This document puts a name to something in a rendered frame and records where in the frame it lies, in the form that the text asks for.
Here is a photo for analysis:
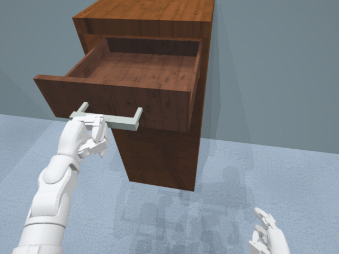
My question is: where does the robot left hand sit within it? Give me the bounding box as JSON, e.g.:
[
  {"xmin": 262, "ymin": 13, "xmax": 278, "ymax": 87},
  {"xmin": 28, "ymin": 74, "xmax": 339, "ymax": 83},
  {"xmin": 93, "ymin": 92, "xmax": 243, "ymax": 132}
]
[{"xmin": 57, "ymin": 114, "xmax": 111, "ymax": 165}]

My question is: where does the handle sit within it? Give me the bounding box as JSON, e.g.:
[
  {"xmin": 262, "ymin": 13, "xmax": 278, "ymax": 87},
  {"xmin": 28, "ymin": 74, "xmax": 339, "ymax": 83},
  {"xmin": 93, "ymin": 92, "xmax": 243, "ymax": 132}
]
[{"xmin": 69, "ymin": 102, "xmax": 142, "ymax": 131}]

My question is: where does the robot right hand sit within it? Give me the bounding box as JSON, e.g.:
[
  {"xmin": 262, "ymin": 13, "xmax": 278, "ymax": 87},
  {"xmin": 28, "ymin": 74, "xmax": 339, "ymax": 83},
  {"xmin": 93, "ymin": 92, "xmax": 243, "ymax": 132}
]
[{"xmin": 249, "ymin": 207, "xmax": 290, "ymax": 254}]

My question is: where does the drawer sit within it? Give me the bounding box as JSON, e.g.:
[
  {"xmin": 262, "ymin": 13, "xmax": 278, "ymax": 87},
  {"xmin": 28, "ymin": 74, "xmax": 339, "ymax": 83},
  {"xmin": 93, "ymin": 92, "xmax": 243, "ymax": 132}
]
[{"xmin": 33, "ymin": 37, "xmax": 202, "ymax": 132}]

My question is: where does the left robot forearm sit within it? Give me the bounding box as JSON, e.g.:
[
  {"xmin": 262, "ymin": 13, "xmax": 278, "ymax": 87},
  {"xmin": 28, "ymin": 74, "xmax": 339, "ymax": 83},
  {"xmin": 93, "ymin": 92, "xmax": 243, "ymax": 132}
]
[{"xmin": 12, "ymin": 155, "xmax": 81, "ymax": 254}]

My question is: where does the cabinet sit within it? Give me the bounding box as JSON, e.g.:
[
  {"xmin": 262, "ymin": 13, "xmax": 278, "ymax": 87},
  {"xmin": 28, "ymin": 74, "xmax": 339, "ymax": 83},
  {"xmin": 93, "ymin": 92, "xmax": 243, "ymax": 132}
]
[{"xmin": 72, "ymin": 0, "xmax": 215, "ymax": 192}]

